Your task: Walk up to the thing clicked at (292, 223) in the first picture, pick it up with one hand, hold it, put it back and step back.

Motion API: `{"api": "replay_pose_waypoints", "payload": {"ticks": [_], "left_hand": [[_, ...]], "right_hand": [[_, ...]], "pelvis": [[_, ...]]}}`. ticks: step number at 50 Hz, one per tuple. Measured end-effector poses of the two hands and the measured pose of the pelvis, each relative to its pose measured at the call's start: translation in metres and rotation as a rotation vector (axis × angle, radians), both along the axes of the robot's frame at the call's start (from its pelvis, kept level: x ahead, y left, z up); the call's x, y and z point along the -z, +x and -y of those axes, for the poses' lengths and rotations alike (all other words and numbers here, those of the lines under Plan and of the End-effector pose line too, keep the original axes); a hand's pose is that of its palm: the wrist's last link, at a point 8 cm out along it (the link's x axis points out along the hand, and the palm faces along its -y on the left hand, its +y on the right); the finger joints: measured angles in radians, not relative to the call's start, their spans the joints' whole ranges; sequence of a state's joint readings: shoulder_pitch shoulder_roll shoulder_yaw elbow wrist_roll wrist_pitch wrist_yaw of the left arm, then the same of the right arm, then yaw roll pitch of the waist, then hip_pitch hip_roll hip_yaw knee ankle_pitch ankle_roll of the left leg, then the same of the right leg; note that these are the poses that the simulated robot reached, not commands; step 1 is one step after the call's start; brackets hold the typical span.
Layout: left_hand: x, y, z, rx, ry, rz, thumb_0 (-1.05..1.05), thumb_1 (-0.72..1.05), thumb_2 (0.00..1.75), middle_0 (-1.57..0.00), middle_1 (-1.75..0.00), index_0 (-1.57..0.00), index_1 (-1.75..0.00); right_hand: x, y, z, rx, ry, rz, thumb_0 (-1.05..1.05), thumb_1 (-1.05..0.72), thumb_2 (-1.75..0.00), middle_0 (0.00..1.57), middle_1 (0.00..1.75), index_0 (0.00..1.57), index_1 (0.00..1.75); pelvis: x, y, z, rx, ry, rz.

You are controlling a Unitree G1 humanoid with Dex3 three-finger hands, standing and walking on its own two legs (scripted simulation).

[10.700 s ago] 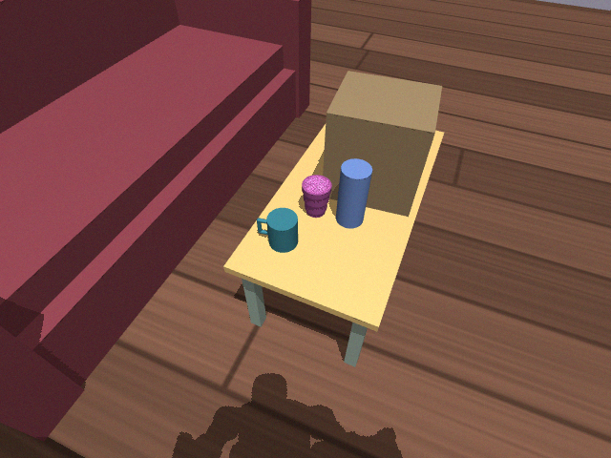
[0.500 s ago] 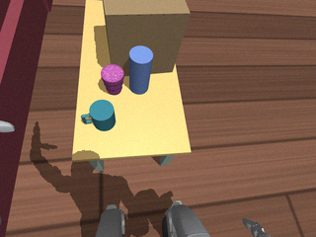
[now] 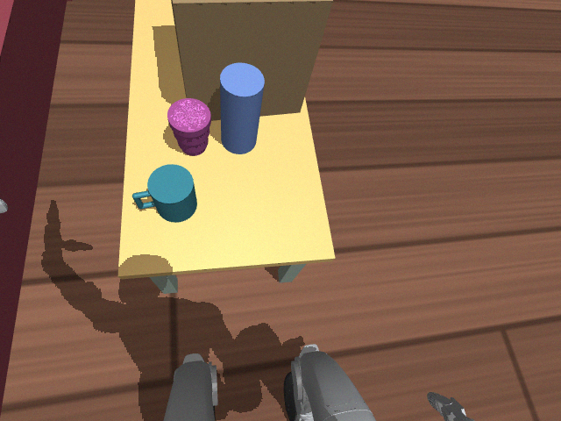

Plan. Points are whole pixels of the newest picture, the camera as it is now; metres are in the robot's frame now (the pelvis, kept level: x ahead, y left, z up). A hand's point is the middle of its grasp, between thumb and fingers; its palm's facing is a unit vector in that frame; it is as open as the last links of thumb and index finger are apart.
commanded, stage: go down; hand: left
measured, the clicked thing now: (165, 196) +0.54 +0.17 -0.25
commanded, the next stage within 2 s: none
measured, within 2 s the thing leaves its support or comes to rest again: neither
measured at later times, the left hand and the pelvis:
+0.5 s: hand out of the picture +0.46 +0.35 +0.05, palm faces +0.12 -0.99 -0.04, open 16.6 cm; pelvis +0.01 +0.00 +0.00, yaw +0 degrees
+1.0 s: hand out of the picture +0.46 +0.35 +0.06, palm faces +0.11 -0.99 -0.02, open 16.5 cm; pelvis +0.00 +0.00 -0.01, yaw +0 degrees
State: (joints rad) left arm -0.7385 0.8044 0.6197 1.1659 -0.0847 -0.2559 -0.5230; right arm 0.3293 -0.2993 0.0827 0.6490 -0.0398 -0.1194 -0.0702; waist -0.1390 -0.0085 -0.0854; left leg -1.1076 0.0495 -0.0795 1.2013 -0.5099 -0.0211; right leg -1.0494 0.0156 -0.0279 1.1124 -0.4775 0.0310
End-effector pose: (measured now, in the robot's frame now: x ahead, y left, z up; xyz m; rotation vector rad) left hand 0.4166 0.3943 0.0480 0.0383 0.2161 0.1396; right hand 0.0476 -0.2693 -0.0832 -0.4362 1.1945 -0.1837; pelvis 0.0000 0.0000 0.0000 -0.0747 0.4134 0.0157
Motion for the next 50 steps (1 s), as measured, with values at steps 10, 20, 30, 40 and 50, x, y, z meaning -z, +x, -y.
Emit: {"api": "replay_pose_waypoints", "payload": {"ticks": [10, 20, 30, 40, 50], "left_hand": [[-0.001, 0.008, 0.0, 0.009, -0.002, 0.02, -0.01, -0.33, 0.09, -0.04, -0.02, -0.02, -0.03], [-0.004, 0.014, -0.003, 0.015, -0.009, 0.042, -0.01, -0.31, 0.09, -0.04, -0.02, -0.02, -0.03], [-0.006, 0.01, -0.006, 0.019, -0.013, 0.061, -0.01, -0.3, 0.09, -0.04, -0.03, -0.02, -0.04], [-0.005, 0.011, -0.006, 0.028, -0.012, 0.079, -0.01, -0.31, 0.08, -0.03, -0.02, -0.02, -0.03], [-0.012, 0.014, -0.008, 0.024, -0.014, 0.115, -0.01, -0.29, 0.09, -0.03, -0.03, -0.02, -0.03]], "right_hand": [[0.001, 0.001, 0.005, -0.004, -0.009, -0.012, 0.0, -0.89, -0.9, 0.21, 0.3, 0.2, 0.3], [0.0, 0.003, 0.003, 0.003, -0.014, -0.022, 0.0, -0.9, -0.9, 0.21, 0.3, 0.2, 0.3], [0.001, 0.006, -0.005, 0.002, -0.001, -0.012, 0.0, -0.9, -0.9, 0.21, 0.3, 0.2, 0.3], [0.004, 0.005, -0.007, -0.011, -0.004, 0.004, 0.0, -0.89, -0.9, 0.21, 0.3, 0.2, 0.3], [0.006, -0.003, -0.007, -0.005, -0.003, -0.02, 0.0, -0.89, -0.9, 0.21, 0.3, 0.2, 0.3]], "pelvis": [[0.003, 0.001, 0.003, -0.003, -0.003, -0.014], [0.003, 0.006, 0.0, -0.005, -0.008, -0.021], [0.002, 0.006, -0.004, -0.003, -0.009, -0.014], [0.006, -0.002, -0.005, -0.002, -0.013, -0.016], [0.008, -0.002, -0.004, -0.004, -0.013, -0.02]]}}
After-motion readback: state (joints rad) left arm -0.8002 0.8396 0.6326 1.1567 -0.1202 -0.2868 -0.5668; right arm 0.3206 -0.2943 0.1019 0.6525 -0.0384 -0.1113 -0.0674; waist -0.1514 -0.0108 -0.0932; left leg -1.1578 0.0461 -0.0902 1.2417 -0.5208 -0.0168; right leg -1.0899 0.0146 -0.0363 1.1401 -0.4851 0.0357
